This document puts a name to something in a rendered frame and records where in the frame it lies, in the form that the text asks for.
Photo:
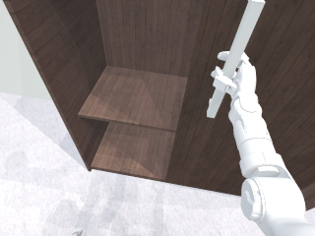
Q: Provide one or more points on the handle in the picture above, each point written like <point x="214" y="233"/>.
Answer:
<point x="245" y="29"/>

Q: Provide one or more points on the robot right forearm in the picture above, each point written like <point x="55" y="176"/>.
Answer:
<point x="254" y="143"/>

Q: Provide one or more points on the right robot upper arm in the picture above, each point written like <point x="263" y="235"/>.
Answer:
<point x="276" y="205"/>

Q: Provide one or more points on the wardrobe door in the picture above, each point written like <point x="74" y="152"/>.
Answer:
<point x="308" y="192"/>
<point x="281" y="47"/>

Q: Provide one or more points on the robot right hand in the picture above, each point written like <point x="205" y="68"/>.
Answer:
<point x="244" y="80"/>

